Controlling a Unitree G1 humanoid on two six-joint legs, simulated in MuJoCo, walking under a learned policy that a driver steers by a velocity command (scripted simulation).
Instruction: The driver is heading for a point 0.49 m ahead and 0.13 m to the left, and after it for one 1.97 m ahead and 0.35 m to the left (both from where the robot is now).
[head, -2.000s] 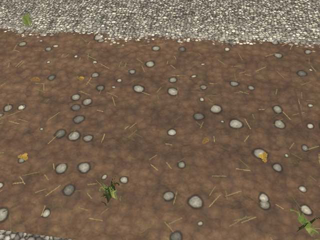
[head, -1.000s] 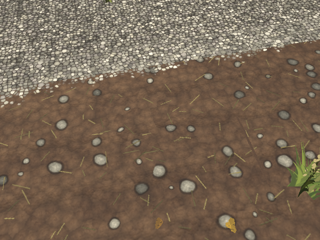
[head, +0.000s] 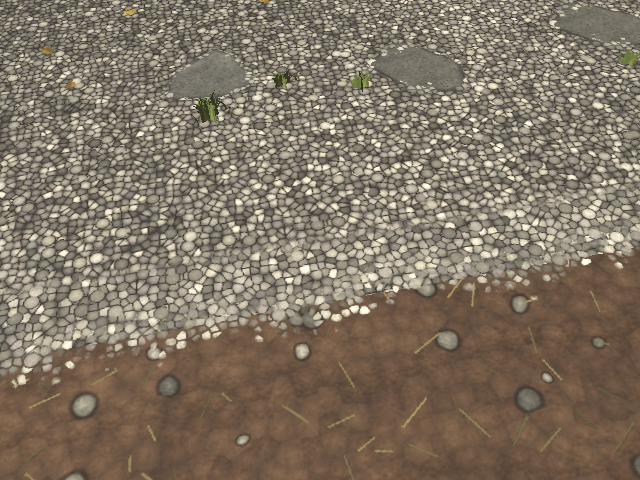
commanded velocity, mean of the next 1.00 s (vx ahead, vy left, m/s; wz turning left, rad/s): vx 0.35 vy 0.00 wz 0.27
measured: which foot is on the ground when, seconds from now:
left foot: up 0.00-0.40, down 0.42-0.92, up 0.94-1.00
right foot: down 0.00-0.44, up 0.46-0.88, down 0.90-1.00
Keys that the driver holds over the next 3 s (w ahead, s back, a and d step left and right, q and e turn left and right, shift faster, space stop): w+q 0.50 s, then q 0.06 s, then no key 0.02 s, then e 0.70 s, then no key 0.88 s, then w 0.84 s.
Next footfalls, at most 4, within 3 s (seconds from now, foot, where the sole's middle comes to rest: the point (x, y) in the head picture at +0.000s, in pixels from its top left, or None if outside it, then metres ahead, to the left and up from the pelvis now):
0.42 left None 0.35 0.18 -0.77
0.90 right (308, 416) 0.60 0.06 -0.77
1.28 left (202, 460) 0.52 0.28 -0.77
1.62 right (331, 464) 0.50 0.02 -0.77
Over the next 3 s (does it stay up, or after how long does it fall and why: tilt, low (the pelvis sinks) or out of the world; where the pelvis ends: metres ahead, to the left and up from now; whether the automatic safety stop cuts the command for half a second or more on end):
stays up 0.80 0.12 0.00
